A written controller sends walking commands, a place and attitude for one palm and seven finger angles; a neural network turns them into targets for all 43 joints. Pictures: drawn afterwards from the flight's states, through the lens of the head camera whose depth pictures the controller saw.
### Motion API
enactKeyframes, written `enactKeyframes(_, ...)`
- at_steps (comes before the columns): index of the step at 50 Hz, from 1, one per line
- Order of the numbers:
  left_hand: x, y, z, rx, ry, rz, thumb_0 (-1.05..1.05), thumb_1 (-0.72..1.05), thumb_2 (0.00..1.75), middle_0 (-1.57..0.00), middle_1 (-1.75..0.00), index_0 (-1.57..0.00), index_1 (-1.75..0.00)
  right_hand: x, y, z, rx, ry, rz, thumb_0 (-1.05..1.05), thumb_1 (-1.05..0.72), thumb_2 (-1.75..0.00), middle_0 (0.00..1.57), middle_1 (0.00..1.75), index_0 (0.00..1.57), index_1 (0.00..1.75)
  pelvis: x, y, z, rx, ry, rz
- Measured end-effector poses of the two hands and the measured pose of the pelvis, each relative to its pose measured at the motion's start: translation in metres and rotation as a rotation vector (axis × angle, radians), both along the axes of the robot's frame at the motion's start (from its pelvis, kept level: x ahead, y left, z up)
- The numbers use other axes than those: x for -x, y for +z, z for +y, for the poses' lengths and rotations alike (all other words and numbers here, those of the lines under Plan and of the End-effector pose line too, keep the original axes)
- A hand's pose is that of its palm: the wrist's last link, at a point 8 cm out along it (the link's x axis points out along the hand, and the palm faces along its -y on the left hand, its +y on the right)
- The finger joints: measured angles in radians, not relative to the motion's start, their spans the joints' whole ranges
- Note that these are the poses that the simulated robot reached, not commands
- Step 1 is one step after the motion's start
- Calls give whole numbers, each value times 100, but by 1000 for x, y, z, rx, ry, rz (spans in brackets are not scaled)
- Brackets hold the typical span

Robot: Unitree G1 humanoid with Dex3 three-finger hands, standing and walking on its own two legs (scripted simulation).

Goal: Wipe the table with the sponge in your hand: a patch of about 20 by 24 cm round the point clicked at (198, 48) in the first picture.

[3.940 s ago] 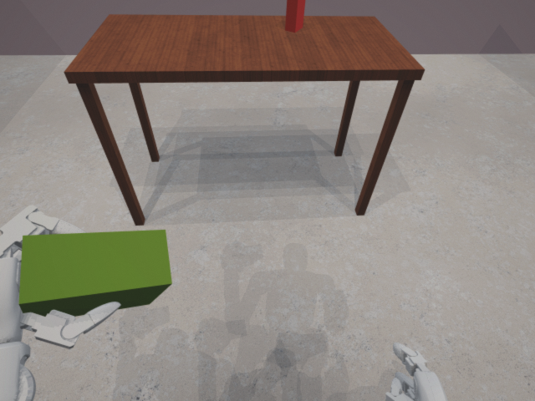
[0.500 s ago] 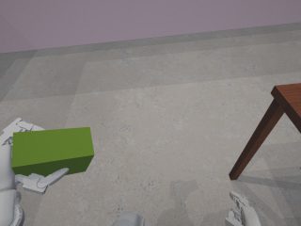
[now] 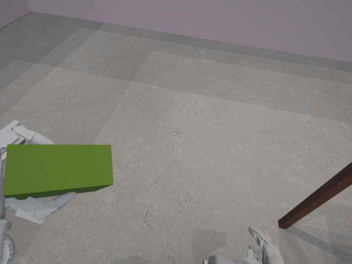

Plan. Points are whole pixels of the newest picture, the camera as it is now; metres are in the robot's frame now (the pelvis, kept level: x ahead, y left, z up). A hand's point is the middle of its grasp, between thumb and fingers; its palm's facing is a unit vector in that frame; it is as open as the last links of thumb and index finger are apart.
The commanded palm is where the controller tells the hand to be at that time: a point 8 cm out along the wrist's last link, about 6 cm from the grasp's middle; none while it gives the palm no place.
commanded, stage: walk to a spot facing it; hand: left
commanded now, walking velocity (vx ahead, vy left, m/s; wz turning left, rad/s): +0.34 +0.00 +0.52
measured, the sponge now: (75, 171) +0.23 +0.19 +0.16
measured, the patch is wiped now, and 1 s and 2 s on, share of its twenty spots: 0.00 0.00 0.00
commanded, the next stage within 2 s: turn to face it in 1.44 s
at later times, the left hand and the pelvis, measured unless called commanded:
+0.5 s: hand (17, 206) +0.16 +0.23 +0.18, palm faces +0.56 -0.68 -0.48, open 10.4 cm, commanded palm +0.09 +0.27 +0.18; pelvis +0.01 -0.04 +0.01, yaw +16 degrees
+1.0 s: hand (12, 161) +0.22 +0.27 +0.20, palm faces +0.71 -0.48 -0.51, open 10.4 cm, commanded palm +0.16 +0.29 +0.18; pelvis +0.13 -0.03 -0.01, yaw +25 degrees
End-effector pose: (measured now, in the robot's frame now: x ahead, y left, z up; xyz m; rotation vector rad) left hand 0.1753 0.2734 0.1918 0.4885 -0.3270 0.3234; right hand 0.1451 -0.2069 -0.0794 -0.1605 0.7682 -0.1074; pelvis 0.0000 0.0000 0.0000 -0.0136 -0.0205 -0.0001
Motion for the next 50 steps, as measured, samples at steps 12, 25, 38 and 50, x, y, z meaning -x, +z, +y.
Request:
enactKeyframes(12,56,5,-14,-61,222,40,-2,-52,99,-69,-135,-71,-135,-18,-34,-6,-76,179,34,1,-90,-90,21,30,21,30,13,-9,-40,-16,139,8)
enactKeyframes(25,64,12,-13,-45,295,92,-2,-52,99,-69,-136,-71,-135,-75,3,-60,143,222,55,1,-91,-90,20,30,20,30,-11,12,-43,-74,281,30)
enactKeyframes(38,35,-7,43,-24,376,-10,-2,-52,99,-69,-136,-71,-135,-138,-4,48,3,323,-13,1,-91,-90,20,30,20,30,-57,-8,-12,-32,359,9)
enactKeyframes(50,9,22,9,-170,489,-4,-1,-52,99,-68,-136,-71,-135,-203,-40,75,-105,481,49,1,-90,-90,21,30,21,30,-134,-14,-31,-24,434,7)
